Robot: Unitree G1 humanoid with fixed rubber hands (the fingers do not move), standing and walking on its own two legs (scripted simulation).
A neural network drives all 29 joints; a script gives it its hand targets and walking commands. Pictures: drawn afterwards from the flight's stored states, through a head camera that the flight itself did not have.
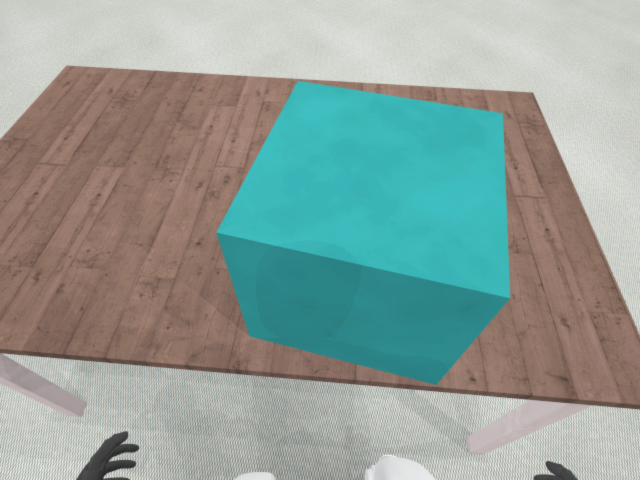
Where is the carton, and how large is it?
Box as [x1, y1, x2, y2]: [216, 81, 509, 384]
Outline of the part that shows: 297,81 216,232 249,335 436,384 509,298 502,113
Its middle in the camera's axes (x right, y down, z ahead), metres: +0.07 -0.01 +0.56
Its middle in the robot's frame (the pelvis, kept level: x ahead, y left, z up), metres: +0.43 -0.05 +0.03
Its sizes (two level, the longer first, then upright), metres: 0.289 0.286 0.259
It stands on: a table, 0.65 m high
